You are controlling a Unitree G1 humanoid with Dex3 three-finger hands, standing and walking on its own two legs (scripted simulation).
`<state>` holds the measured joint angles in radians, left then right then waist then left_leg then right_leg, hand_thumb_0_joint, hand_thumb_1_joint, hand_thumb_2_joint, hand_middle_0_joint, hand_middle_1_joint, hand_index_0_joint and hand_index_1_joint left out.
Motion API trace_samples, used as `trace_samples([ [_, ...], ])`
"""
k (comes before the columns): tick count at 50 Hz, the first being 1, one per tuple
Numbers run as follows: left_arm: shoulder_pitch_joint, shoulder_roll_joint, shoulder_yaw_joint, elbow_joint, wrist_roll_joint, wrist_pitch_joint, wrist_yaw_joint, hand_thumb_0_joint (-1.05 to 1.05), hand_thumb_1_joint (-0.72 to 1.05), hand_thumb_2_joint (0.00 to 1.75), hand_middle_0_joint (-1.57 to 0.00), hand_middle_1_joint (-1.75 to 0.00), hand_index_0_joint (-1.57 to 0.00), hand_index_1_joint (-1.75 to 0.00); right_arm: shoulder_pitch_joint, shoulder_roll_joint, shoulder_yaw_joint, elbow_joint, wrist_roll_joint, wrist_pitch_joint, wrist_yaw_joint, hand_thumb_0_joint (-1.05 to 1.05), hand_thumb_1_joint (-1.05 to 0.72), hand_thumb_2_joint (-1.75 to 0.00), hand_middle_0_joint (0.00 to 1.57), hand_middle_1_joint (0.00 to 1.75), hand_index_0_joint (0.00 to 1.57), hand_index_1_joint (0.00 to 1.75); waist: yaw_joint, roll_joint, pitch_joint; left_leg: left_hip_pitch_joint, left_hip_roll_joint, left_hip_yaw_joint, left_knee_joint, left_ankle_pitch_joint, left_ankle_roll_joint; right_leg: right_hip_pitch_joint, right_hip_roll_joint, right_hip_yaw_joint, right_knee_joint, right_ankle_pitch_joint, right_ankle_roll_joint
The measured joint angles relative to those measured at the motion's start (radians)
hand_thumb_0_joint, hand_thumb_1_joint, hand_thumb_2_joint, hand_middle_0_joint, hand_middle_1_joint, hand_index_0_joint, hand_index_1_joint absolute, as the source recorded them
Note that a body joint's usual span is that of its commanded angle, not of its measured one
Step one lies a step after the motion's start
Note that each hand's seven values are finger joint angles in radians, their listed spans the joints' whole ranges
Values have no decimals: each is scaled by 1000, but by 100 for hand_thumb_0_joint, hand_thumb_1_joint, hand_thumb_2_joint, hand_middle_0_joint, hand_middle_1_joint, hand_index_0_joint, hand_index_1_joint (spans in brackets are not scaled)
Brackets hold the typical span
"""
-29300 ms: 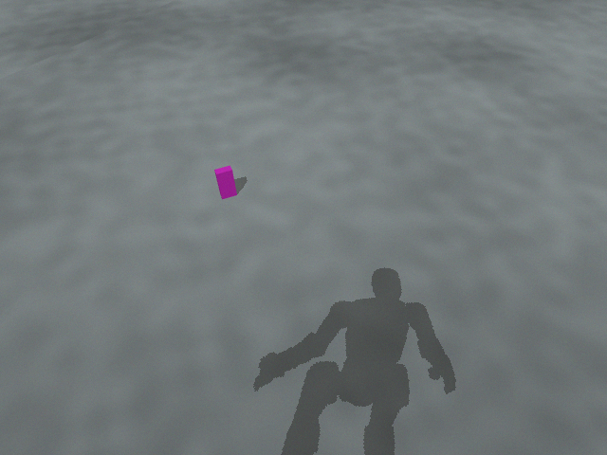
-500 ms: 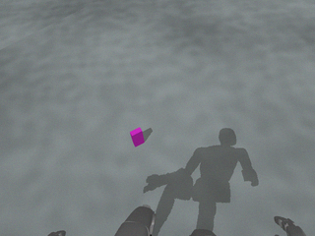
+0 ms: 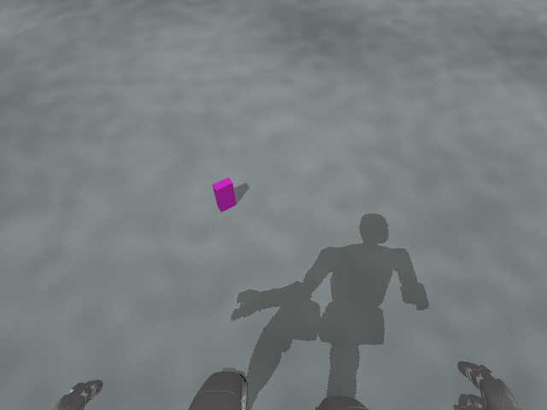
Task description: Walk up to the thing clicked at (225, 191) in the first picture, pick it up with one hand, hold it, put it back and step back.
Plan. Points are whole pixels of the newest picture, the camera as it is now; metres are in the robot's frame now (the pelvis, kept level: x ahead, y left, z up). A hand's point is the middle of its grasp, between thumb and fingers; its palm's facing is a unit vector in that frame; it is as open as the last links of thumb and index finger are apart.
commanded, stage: step back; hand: left
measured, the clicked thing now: (224, 195) +0.91 +0.26 -0.67
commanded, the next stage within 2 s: stand in 1.26 s
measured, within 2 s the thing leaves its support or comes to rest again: neither
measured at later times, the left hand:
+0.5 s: hand out of the picture -0.09 +0.26 -0.13, palm faces +0.11 -0.92 -0.39, open 7.4 cm
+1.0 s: hand out of the picture -0.08 +0.26 -0.14, palm faces +0.10 -0.93 -0.35, open 7.4 cm
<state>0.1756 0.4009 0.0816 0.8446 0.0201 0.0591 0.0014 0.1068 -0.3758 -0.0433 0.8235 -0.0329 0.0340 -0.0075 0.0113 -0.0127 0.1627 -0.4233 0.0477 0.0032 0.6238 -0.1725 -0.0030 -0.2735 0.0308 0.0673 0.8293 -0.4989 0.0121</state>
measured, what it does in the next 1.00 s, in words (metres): walks backwards: right foot, then left foot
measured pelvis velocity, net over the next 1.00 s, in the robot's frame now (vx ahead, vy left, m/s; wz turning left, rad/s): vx -0.12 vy -0.01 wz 0.10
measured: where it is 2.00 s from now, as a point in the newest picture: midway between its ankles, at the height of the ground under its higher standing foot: outside the picture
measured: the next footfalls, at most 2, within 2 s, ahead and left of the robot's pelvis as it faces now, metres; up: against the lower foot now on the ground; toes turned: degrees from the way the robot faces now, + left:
right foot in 0.02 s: -0.05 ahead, -0.13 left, +0.00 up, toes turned +5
left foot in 0.36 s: -0.10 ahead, +0.11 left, +0.00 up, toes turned +6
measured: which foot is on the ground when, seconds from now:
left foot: down 0.00-0.06, up 0.08-0.34, down 0.36-1.00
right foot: up 0.00-0.00, down 0.02-1.00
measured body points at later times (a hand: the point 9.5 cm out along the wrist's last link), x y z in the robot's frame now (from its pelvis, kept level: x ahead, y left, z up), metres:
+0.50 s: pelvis -0.13 -0.02 +0.01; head -0.12 -0.01 +0.46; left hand -0.09 +0.31 -0.11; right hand -0.04 -0.31 -0.12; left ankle -0.14 +0.11 -0.72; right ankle -0.08 -0.13 -0.70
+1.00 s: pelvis -0.12 -0.01 +0.02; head -0.10 +0.01 +0.46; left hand -0.09 +0.31 -0.12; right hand -0.02 -0.30 -0.11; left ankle -0.14 +0.11 -0.72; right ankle -0.09 -0.13 -0.72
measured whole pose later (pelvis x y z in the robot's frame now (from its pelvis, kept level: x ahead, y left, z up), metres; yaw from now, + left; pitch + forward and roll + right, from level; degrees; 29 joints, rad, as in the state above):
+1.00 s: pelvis -0.12 -0.01 +0.02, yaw +6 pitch -2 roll -1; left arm 0.18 0.38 0.05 1.06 0.02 -0.02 -0.01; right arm 0.17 -0.34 -0.05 1.05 -0.03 -0.01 0.02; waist 0.01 -0.01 0.06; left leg -0.20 0.01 0.00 0.56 -0.32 0.00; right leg -0.23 -0.01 0.00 0.52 -0.25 0.01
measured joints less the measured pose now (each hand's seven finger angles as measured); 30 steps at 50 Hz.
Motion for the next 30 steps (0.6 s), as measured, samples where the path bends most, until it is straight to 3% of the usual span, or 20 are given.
trace_samples([
  [1, 6, -1, -1, 8, 1, -5, -1, 1, 90, 90, -20, -30, -20, -30, -8, -8, 0, -4, 4, 5, 1, 1, -89, -89, 20, 30, 21, 30, 4, 5, -4, -21, 7, 2, 16, 5, -9, 43, -11, -16, -110, 49, -7],
  [3, 5, -30, -2, 32, 12, -12, -2, 1, 90, 90, -20, -30, -20, -30, -27, -34, -7, 2, 13, 17, -1, 1, -90, -89, 20, 30, 21, 30, -8, 71, 12, -53, 31, -51, 56, -10, -8, 62, 26, -57, -164, 82, -24],
  [5, 25, -38, -11, 32, 20, -9, -9, 1, 90, 90, -20, -30, -20, -30, -16, -30, -16, 19, 20, 31, -12, 1, -90, -89, 20, 30, 21, 30, 7, 60, -6, -96, -40, -107, 191, -210, -4, 28, 9, -52, -138, 94, -38],
  [6, 37, -40, -14, 32, 20, -9, -8, 1, 90, 90, -21, -30, -21, -30, -7, -27, -16, 26, 23, 36, -14, 1, -90, -89, 20, 30, 21, 30, 18, 44, -14, -114, -81, -125, 288, -263, -4, 17, -7, -41, -140, 106, -41],
  [8, 49, -47, -17, 34, 23, -9, -3, 1, 90, 90, -21, -30, -21, -30, 15, -31, -14, 33, 28, 35, -15, 1, -90, -89, 20, 30, 20, 30, 22, 32, -25, -129, -139, -148, 435, -289, -2, 5, -30, -36, -165, 140, -40],
  [10, 49, -49, -16, 32, 27, -12, 1, 1, 90, 90, -21, -30, -21, -30, 38, -36, -13, 37, 27, 26, -14, 1, -90, -89, 20, 30, 20, 30, 19, 30, -29, -112, -160, -146, 504, -289, -7, -12, -44, -42, -183, 169, -40],
  [13, 38, -44, -13, 14, 34, -27, 5, 1, 90, 90, -21, -30, -21, -30, 74, -38, -13, 57, 21, 22, -11, 1, -90, -90, 20, 30, 20, 30, 16, 37, -33, -31, -140, -123, 448, -305, -16, -38, -52, -67, -191, 196, -41],
  [17, 19, -27, -8, -3, 30, -41, 4, 1, 90, 90, -21, -30, -21, -30, 110, -25, -13, 104, 10, 16, 1, 1, -90, -90, 20, 30, 20, 30, 12, 33, -45, 130, -81, -59, 153, -336, -7, -71, -71, -112, -166, 206, -38],
  [19, 9, -14, -9, 3, 24, -39, 1, 1, 90, 90, -21, -30, -21, -30, 111, -8, -18, 131, 6, 4, 5, 1, -90, -90, 20, 30, 20, 30, 11, 9, -42, 207, -85, -36, -17, -207, 4, -88, -93, -116, -135, 202, -26],
  [21, 14, -9, -9, 29, 15, -34, 0, 1, 90, 90, -21, -30, -21, -30, 110, 14, -14, 150, -2, -6, 11, 1, -90, -90, 20, 30, 20, 30, 18, -21, -48, 220, -101, -17, -39, -160, 10, -92, -99, -84, -116, 156, -24],
  [24, 34, -7, -12, 79, 6, -28, -12, 1, 90, 90, -21, -30, -20, -30, 113, 32, -1, 160, -5, -20, 21, 1, -90, -89, 20, 30, 20, 30, 2, -14, -85, 215, -80, -25, -46, -153, 22, -93, -58, -56, -61, 54, -27],
  [27, 50, -3, -10, 113, 0, -40, -21, 1, 90, 90, -20, -30, -20, -30, 102, 46, 9, 162, -6, -32, 25, 1, -90, -89, 20, 30, 21, 30, 1, -19, -103, 213, -65, -22, -50, -143, 6, -37, -54, -63, -147, 95, -29],
  [30, 51, -26, -10, 148, 9, -57, -17, 1, 90, 90, -20, -30, -20, -30, 78, 39, 8, 163, 2, -23, 28, 1, -90, -89, 20, 30, 21, 30, 1, 23, -98, 206, -26, -38, -10, -162, -8, 20, -19, -87, -257, 248, -27],
])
